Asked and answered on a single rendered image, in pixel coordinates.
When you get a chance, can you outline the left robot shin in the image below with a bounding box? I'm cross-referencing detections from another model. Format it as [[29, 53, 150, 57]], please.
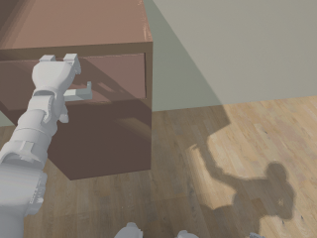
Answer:
[[126, 222, 139, 229]]

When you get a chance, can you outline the right robot shin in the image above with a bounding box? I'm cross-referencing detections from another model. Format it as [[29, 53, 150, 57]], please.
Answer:
[[177, 230, 188, 236]]

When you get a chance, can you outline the left robot upper arm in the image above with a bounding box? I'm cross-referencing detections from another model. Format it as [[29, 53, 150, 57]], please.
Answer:
[[0, 163, 48, 238]]

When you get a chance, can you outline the handle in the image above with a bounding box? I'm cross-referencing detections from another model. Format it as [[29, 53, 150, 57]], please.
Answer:
[[63, 81, 93, 102]]

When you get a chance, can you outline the drawer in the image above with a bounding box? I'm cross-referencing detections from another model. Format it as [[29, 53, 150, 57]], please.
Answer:
[[0, 53, 146, 110]]

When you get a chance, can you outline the cabinet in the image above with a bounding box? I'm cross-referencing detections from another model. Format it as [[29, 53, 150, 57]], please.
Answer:
[[0, 0, 154, 180]]

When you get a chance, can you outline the robot left hand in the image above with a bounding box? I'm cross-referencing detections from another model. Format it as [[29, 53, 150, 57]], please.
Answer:
[[32, 54, 81, 123]]

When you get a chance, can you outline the robot left forearm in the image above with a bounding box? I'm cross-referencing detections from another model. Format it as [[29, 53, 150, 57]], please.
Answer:
[[0, 86, 64, 170]]

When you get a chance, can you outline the robot shin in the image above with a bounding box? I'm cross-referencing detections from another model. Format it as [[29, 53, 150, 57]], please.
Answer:
[[126, 222, 139, 229], [177, 230, 188, 236]]

